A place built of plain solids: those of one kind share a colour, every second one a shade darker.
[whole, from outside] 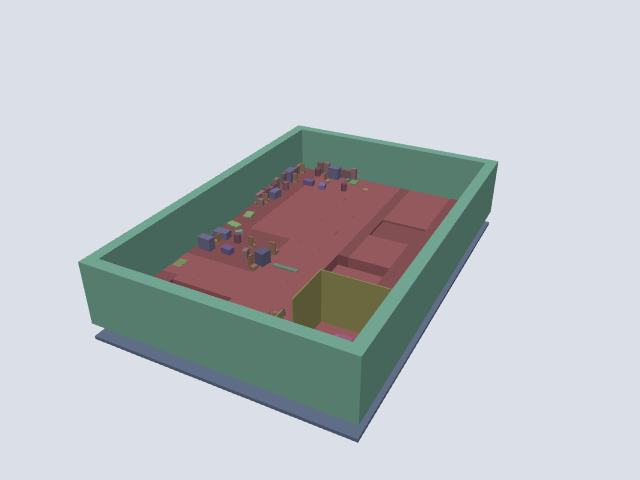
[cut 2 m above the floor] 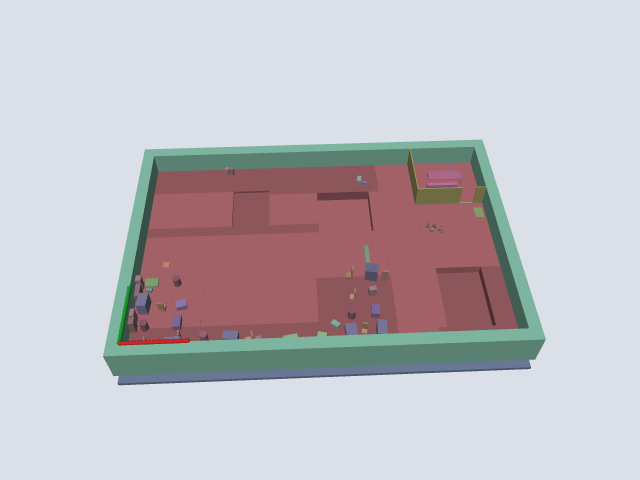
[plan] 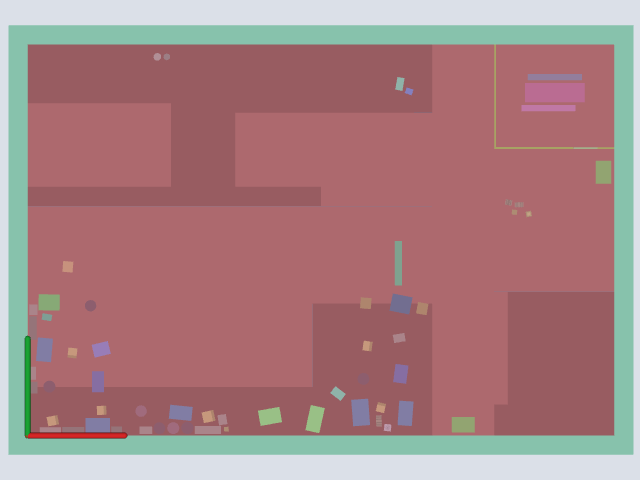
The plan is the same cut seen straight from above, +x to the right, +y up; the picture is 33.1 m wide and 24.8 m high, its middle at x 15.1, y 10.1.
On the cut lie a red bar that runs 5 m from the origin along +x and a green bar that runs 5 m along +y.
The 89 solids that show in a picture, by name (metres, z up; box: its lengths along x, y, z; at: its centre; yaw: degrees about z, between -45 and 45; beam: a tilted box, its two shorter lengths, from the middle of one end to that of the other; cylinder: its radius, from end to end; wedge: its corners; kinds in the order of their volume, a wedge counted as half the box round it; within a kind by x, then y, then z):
{
 "floor_1": {"box": [5.4, 4.32, 2.1], "at": [2.7, 4.66, -1.05]},
 "floor_2": {"box": [7.4, 4.32, 2.1], "at": [3.7, 15.01, -1.05]},
 "floor_3": {"box": [15.15, 1.0, 2.1], "at": [7.58, 12.35, -1.05]},
 "floor_4": {"box": [3.32, 4.32, 1.89], "at": [9.06, 15.01, -1.16]},
 "floor_5": {"box": [9.32, 4.32, 2.1], "at": [10.06, 4.66, -1.05]},
 "floor_6": {"box": [20.9, 2.5, 2.1], "at": [10.45, 1.25, -1.05]},
 "floor_7": {"box": [20.9, 0.93, 2.1], "at": [10.45, 7.29, -1.05]},
 "floor_8": {"box": [20.9, 2.3, 1.0], "at": [10.45, 8.9, -0.5]},
 "floor_9": {"box": [20.9, 1.8, 2.1], "at": [10.45, 10.95, -1.05]},
 "floor_10": {"box": [20.9, 3.03, 2.1], "at": [10.45, 18.68, -1.05]},
 "floor_11": {"box": [4.43, 3.82, 2.1], "at": [12.94, 14.76, -1.05]},
 "floor_12": {"box": [10.18, 0.5, 2.1], "at": [15.81, 16.92, -1.05]},
 "floor_13": {"box": [4.82, 4.82, 1.08], "at": [17.56, 14.26, -1.56]},
 "floor_14": {"box": [6.18, 4.32, 2.1], "at": [17.81, 4.66, -1.05]},
 "floor_15": {"box": [0.93, 4.82, 2.1], "at": [20.43, 14.26, -1.05]},
 "floor_16": {"box": [3.2, 20.2, 1.0], "at": [22.5, 10.1, -0.5]},
 "floor_17": {"box": [0.7, 5.82, 2.1], "at": [24.45, 4.51, -1.05]},
 "floor_18": {"box": [3.82, 5.82, 1.31], "at": [26.71, 4.51, -1.44]},
 "floor_19": {"box": [6.2, 1.6, 2.1], "at": [27.2, 0.8, -1.05]},
 "floor_20": {"box": [6.2, 4.98, 2.1], "at": [27.2, 9.91, -1.05]},
 "floor_21": {"box": [6.2, 2.4, 1.0], "at": [27.2, 13.6, -0.5]},
 "floor_22": {"box": [6.2, 5.4, 1.0], "at": [27.2, 17.5, -0.5]},
 "floor_23": {"box": [1.68, 5.82, 2.1], "at": [29.46, 4.51, -1.05]},
 "wall_1": {"box": [1.0, 20.2, 5.5], "at": [-0.5, 10.1, 1.75]},
 "wall_2": {"box": [32.3, 1.0, 5.5], "at": [15.15, -0.5, 1.75]},
 "wall_3": {"box": [32.3, 1.0, 5.5], "at": [15.15, 20.7, 1.75]},
 "wall_4": {"box": [1.0, 20.2, 5.5], "at": [30.8, 10.1, 1.75]},
 "floor_base_1": {"box": [32.3, 22.2, 0.3], "at": [15.15, 10.1, -2.35]},
 "pallet_load_1": {"box": [0.78, 1.22, 1.24], "at": [0.86, 4.43, 0.62], "yaw": -4.7},
 "pallet_load_2": {"box": [1.27, 0.83, 1.23], "at": [3.61, 0.48, 0.61]},
 "pallet_load_3": {"box": [1.17, 0.73, 0.78], "at": [7.91, 1.17, 0.39], "yaw": -5.9},
 "pallet_load_4": {"box": [0.88, 1.37, 0.69], "at": [17.2, 1.19, 0.34], "yaw": 4.2},
 "pallet_load_5": {"box": [1.04, 0.9, 1.21], "at": [19.29, 6.79, 0.6], "yaw": -11.2},
 "pallet_load_6": {"box": [0.74, 1.27, 1.19], "at": [19.52, 1.14, 0.59], "yaw": -4.0},
 "part_1": {"box": [0.1, 5.3, 4.55], "at": [24.15, 17.55, 2.23]},
 "part_2": {"box": [4.09, 0.1, 4.55], "at": [26.14, 14.85, 2.23]},
 "part_3": {"box": [0.86, 0.1, 4.55], "at": [29.87, 14.85, 2.23]},
 "crate_stack_1": {"box": [0.36, 0.67, 1.29], "at": [0.25, 3.21, 0.65]},
 "crate_stack_2": {"box": [0.4, 1.21, 0.96], "at": [0.27, 5.55, 0.48]},
 "crate_stack_3": {"box": [0.44, 0.61, 1.25], "at": [0.29, 2.48, 0.62]},
 "crate_stack_4": {"box": [0.44, 0.55, 1.29], "at": [0.29, 6.5, 0.65]},
 "crate_stack_5": {"box": [1.1, 0.36, 0.85], "at": [1.17, 0.25, 0.42]},
 "crate_stack_6": {"box": [1.14, 0.37, 0.84], "at": [2.35, 0.26, 0.42]},
 "crate_stack_7": {"box": [0.57, 0.39, 1.18], "at": [4.59, 0.27, 0.59]},
 "crate_stack_8": {"box": [0.66, 0.4, 1.15], "at": [6.11, 0.27, 0.57]},
 "crate_stack_9": {"box": [1.36, 0.42, 0.9], "at": [9.31, 0.28, 0.45]},
 "crate_stack_10": {"box": [0.44, 0.53, 0.63], "at": [10.06, 0.82, 0.32], "yaw": 9.1},
 "crate_stack_11": {"box": [0.61, 0.43, 0.8], "at": [19.19, 5.04, 0.4], "yaw": 9.7},
 "barrel_1": {"cylinder": 0.31, "from": [1.12, 2.53, 0.0], "to": [1.12, 2.53, 0.84]},
 "barrel_2": {"cylinder": 0.29, "from": [3.25, 6.7, 0.0], "to": [3.25, 6.7, 0.81]},
 "barrel_3": {"cylinder": 0.29, "from": [5.86, 1.26, 0.0], "to": [5.86, 1.26, 0.87]},
 "barrel_4": {"cylinder": 0.3, "from": [6.8, 0.38, 0.0], "to": [6.8, 0.38, 0.87]},
 "barrel_5": {"cylinder": 0.31, "from": [7.52, 0.38, 0.0], "to": [7.52, 0.38, 0.81]},
 "barrel_6": {"cylinder": 0.32, "from": [8.25, 0.39, 0.0], "to": [8.25, 0.39, 0.95]},
 "barrel_7": {"cylinder": 0.3, "from": [17.34, 2.92, 0.0], "to": [17.34, 2.92, 0.84]},
 "hand_truck_1": {"box": [0.57, 0.49, 0.3], "at": [1.3, 0.76, 0.15], "yaw": 10.9},
 "hand_truck_2": {"box": [0.14, 0.49, 0.92], "at": [1.51, 0.81, 0.76], "yaw": 10.9},
 "hand_truck_3": {"box": [0.47, 0.14, 0.8], "at": [2.29, 4.07, 0.68], "yaw": -6.5},
 "hand_truck_4": {"box": [0.47, 0.52, 0.28], "at": [2.31, 4.26, 0.14], "yaw": -6.5},
 "hand_truck_5": {"box": [0.49, 0.47, 0.29], "at": [3.82, 1.3, 0.14], "yaw": 2.5},
 "hand_truck_6": {"box": [0.62, 0.57, 0.28], "at": [9.34, 0.98, 0.14], "yaw": 12.4},
 "hand_truck_7": {"box": [0.14, 0.57, 0.78], "at": [9.58, 1.03, 0.67], "yaw": 12.4},
 "hand_truck_8": {"box": [0.56, 0.57, 0.3], "at": [17.47, 6.83, 0.15], "yaw": -4.2},
 "hand_truck_9": {"box": [0.47, 0.5, 0.3], "at": [17.56, 4.62, 0.15], "yaw": -8.1},
 "hand_truck_10": {"box": [0.14, 0.57, 0.92], "at": [17.68, 6.82, 0.76], "yaw": -4.2},
 "hand_truck_11": {"box": [0.14, 0.5, 0.91], "at": [17.72, 4.6, 0.76], "yaw": -8.1},
 "hand_truck_12": {"box": [0.44, 0.49, 0.27], "at": [18.25, 1.44, 0.14], "yaw": -13.2},
 "hand_truck_13": {"box": [0.44, 0.14, 0.75], "at": [18.29, 1.61, 0.65], "yaw": -13.2},
 "hand_truck_14": {"box": [0.55, 0.14, 0.96], "at": [20.34, 6.33, 0.78], "yaw": -10.4},
 "hand_truck_15": {"box": [0.55, 0.6, 0.3], "at": [20.38, 6.55, 0.15], "yaw": -10.4},
 "sack_pile_1": {"box": [0.63, 1.08, 0.53], "at": [3.63, 2.78, 0.27], "yaw": -0.1},
 "sack_pile_2": {"box": [0.86, 0.68, 0.47], "at": [3.8, 4.45, 0.23], "yaw": 13.3},
 "sack_pile_3": {"box": [0.68, 0.95, 0.56], "at": [19.28, 3.19, 0.28], "yaw": -7.5},
 "pallet_1": {"box": [1.09, 0.83, 0.18], "at": [1.1, 6.88, 0.04], "yaw": -0.3},
 "pallet_2": {"box": [1.13, 0.8, 0.19], "at": [12.52, 0.98, 0.04], "yaw": 10.1},
 "pallet_3": {"box": [0.74, 1.33, 0.16], "at": [14.85, 0.85, 0.08], "yaw": -12.4},
 "bencha_1": {"box": [2.8, 0.33, 0.45], "at": [26.91, 16.91, 0.23]},
 "benchb_1": {"box": [2.8, 0.33, 0.45], "at": [27.23, 18.52, 0.23]},
 "crate_1": {"box": [0.51, 0.34, 0.23], "at": [0.99, 6.11, 0.12], "yaw": -9.0},
 "crate_2": {"box": [0.68, 0.45, 0.31], "at": [16.03, 2.17, 0.15], "yaw": -37.1},
 "crate_3": {"box": [0.38, 0.67, 0.29], "at": [19.23, 18.16, 0.14], "yaw": -10.2},
 "top_1": {"box": [3.1, 1.0, 0.044], "at": [27.23, 17.71, 0.74]},
 "low_beam_1": {"box": [0.38, 2.3, 0.15], "at": [19.15, 8.9, 0.03]},
 "low_mat_1": {"box": [1.2, 0.8, 0.06], "at": [22.5, 0.55, -0.02]},
 "low_mat_2": {"box": [0.8, 1.2, 0.06], "at": [29.75, 13.6, -0.02]},
 "bin_1": {"cylinder": 0.2, "from": [6.7, 19.56, 0.0], "to": [6.7, 19.56, 0.76]},
 "inway_hose_coil_1": {"box": [0.53, 0.56, 0.12], "at": [2.07, 8.72, 0.01], "yaw": -4.7},
 "parcel_1": {"box": [0.38, 0.31, 0.17], "at": [19.7, 17.78, 0.09], "yaw": -19.1},
 "low_threshold_1": {"box": [1.25, 0.1, 0.07], "at": [28.82, 14.85, -0.02]}
}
